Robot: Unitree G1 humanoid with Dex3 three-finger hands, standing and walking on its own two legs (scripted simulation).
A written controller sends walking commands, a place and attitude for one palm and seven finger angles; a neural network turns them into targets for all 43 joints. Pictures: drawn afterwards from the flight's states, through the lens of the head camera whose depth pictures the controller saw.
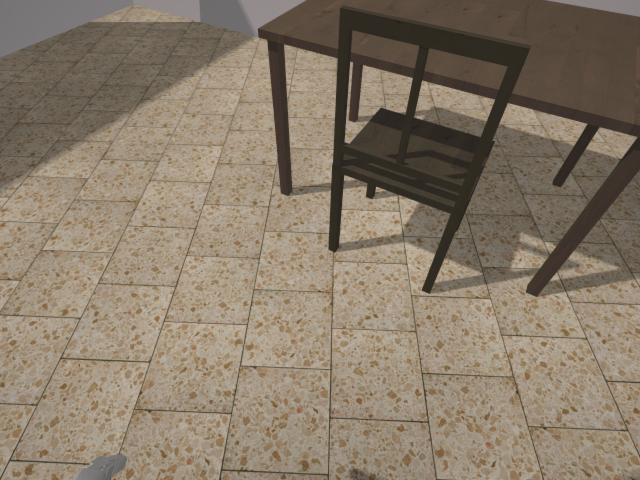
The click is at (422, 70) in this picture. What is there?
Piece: chair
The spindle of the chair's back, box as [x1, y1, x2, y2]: [396, 46, 428, 164]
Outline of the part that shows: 419,46 396,160 396,162 402,164 404,160 428,48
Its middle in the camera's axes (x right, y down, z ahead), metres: +0.23 -0.33 +1.01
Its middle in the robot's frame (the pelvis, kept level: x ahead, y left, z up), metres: +0.99 -0.19 -0.07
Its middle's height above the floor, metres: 0.70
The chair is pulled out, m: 0.00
